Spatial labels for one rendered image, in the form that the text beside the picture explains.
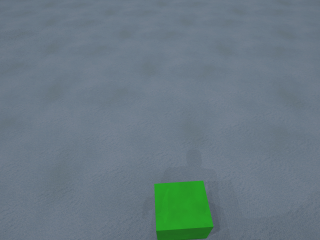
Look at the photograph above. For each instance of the carton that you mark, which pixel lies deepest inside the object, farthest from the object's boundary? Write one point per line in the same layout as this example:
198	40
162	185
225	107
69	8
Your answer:
182	211

